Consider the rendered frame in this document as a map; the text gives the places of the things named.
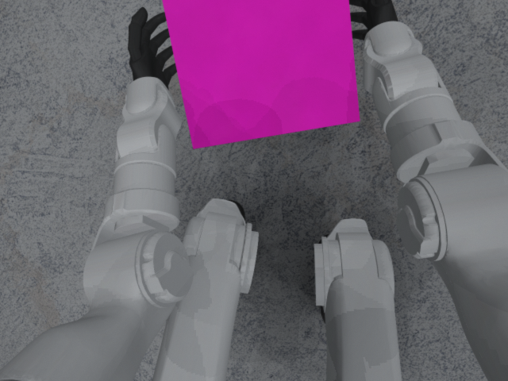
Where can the robot right hand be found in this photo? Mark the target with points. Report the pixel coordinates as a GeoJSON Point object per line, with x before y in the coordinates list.
{"type": "Point", "coordinates": [377, 12]}

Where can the left robot shin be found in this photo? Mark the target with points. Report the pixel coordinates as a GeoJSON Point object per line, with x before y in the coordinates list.
{"type": "Point", "coordinates": [193, 230]}

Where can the right robot shin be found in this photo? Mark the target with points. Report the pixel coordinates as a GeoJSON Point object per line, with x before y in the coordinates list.
{"type": "Point", "coordinates": [383, 260]}

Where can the robot shin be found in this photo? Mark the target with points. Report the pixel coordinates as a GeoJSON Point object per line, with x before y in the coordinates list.
{"type": "Point", "coordinates": [383, 260]}
{"type": "Point", "coordinates": [193, 230]}

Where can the left robot upper arm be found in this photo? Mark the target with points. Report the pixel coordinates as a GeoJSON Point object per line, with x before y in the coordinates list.
{"type": "Point", "coordinates": [132, 285]}

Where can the carton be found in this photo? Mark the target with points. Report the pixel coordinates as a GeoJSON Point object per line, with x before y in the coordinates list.
{"type": "Point", "coordinates": [259, 68]}

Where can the right robot upper arm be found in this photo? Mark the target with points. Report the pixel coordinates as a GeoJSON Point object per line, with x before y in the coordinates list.
{"type": "Point", "coordinates": [458, 220]}

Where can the robot left hand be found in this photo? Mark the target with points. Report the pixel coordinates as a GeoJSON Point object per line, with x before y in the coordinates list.
{"type": "Point", "coordinates": [144, 61]}

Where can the robot right forearm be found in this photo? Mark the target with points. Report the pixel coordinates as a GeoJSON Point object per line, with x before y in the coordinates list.
{"type": "Point", "coordinates": [415, 109]}

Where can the robot left forearm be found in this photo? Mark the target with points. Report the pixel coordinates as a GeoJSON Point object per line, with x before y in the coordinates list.
{"type": "Point", "coordinates": [145, 164]}

